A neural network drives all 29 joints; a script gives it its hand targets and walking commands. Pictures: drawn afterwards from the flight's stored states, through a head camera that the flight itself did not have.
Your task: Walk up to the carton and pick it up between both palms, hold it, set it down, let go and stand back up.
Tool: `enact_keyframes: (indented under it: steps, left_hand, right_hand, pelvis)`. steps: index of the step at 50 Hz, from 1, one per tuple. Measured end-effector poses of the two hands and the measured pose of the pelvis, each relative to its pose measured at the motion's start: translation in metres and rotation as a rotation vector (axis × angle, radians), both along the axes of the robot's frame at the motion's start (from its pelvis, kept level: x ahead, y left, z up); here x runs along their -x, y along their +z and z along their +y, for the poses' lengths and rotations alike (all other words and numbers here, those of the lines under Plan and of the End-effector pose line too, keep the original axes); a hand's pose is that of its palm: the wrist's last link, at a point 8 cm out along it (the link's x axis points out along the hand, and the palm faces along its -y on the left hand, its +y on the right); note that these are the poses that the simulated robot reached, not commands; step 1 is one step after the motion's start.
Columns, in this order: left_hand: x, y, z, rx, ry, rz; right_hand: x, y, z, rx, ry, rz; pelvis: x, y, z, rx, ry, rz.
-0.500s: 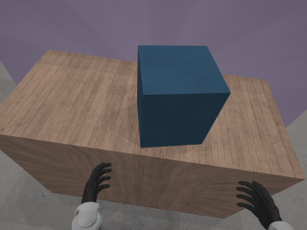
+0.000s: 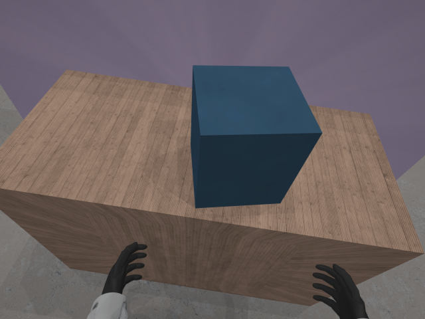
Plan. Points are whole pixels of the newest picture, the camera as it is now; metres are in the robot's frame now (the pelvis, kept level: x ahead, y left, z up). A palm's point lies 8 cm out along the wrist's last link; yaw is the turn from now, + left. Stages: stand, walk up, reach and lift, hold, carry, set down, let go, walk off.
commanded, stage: set down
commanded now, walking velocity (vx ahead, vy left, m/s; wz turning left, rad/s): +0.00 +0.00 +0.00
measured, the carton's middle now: (240, 140) +0.50 +0.01 +0.03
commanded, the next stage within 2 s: let go in 0.42 s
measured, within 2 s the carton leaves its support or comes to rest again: neither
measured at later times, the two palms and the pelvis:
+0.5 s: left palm (114, 290) +0.19 +0.22 -0.08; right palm out of the picture +0.19 -0.21 -0.08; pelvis +0.02 +0.00 +0.00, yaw +0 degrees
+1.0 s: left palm (108, 294) +0.18 +0.22 -0.08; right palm out of the picture +0.18 -0.23 -0.09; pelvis +0.02 +0.00 +0.00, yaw +0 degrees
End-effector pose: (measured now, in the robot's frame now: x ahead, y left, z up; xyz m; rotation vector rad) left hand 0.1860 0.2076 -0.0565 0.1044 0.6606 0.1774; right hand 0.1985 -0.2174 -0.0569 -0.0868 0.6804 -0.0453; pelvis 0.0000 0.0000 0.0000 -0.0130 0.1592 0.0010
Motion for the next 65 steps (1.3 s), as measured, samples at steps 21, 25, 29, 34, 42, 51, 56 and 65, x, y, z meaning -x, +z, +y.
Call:
enact_keyframes:
  steps: [21,25,29,34,42,51,56,65]
  left_hand:
    - [0.002,-0.020,0.008,-0.006,-0.046,0.106]
    - [0.001,-0.019,0.008,-0.009,-0.053,0.106]
    - [0.000,-0.018,0.008,-0.013,-0.057,0.107]
    - [0.000,-0.016,0.009,-0.017,-0.059,0.103]
    - [0.002,-0.013,0.009,-0.025,-0.056,0.107]
    - [0.012,-0.023,0.019,-0.057,-0.074,0.071]
    - [0.034,-0.046,0.033,-0.083,-0.076,0.160]
    - [0.061,-0.068,0.048,-0.097,-0.065,0.301]
  right_hand:
    - [0.008,-0.023,0.009,0.043,-0.038,0.072]
    - [0.011,-0.026,0.008,0.041,-0.043,0.082]
    - [0.012,-0.028,0.007,0.039,-0.045,0.079]
    - [0.011,-0.027,0.006,0.039,-0.044,0.066]
    - [0.011,-0.025,0.002,0.045,-0.037,0.051]
    - [0.018,-0.032,-0.016,0.140,0.017,0.150]
    - [0.024,-0.037,-0.038,0.195,0.006,0.206]
    - [0.027,-0.041,-0.050,0.223,-0.002,0.252]
  pelvis:
    - [-0.015,0.001,-0.002,-0.005,0.002,-0.010]
    - [-0.017,0.001,-0.001,-0.004,0.002,-0.011]
    - [-0.017,0.001,-0.002,-0.005,0.002,-0.016]
    - [-0.018,0.001,-0.002,-0.005,0.002,-0.027]
    - [-0.017,0.002,-0.002,-0.006,0.003,-0.051]
    - [-0.016,-0.005,-0.002,-0.007,0.002,-0.107]
    - [-0.018,-0.012,-0.002,-0.008,0.001,-0.137]
    - [-0.023,-0.014,0.000,-0.007,0.001,-0.141]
